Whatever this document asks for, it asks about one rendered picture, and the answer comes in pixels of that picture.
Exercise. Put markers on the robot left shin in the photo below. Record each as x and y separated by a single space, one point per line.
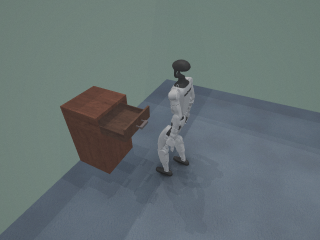
164 159

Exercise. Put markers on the drawer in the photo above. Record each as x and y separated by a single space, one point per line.
120 122

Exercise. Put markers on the left robot hand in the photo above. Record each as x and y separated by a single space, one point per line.
171 143

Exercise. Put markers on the cabinet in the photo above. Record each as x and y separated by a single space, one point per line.
81 115

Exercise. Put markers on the robot left thigh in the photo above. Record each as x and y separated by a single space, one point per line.
164 135

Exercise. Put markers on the right robot hand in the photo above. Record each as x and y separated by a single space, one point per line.
187 115

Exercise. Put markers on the right robot forearm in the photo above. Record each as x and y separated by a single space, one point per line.
189 106

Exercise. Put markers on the robot right upper arm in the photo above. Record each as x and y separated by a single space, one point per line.
192 94

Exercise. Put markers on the handle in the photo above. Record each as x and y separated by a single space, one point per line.
145 122

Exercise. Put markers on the robot left upper arm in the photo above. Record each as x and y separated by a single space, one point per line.
174 97

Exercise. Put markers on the left robot forearm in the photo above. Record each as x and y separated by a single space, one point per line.
175 127

